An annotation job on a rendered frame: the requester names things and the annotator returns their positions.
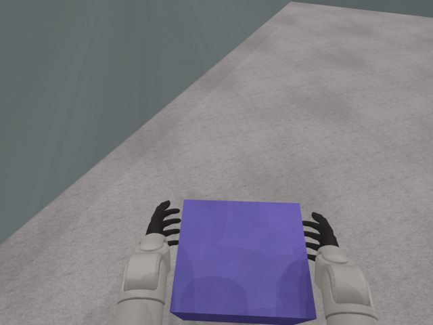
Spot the left robot forearm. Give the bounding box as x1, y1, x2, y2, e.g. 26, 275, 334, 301
114, 233, 170, 325

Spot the left robot hand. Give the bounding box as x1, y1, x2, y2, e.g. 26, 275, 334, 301
146, 200, 181, 246

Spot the carton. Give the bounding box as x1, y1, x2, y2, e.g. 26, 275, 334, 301
170, 200, 317, 325

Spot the right robot forearm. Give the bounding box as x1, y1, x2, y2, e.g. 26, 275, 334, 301
315, 245, 379, 325

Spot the right robot hand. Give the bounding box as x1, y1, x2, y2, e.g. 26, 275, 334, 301
302, 212, 339, 261

